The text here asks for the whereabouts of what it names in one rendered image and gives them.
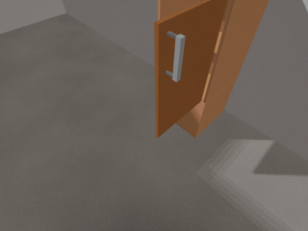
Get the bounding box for handle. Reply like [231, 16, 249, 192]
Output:
[166, 31, 186, 83]

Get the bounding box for cupboard door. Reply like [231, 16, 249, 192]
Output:
[154, 0, 228, 138]

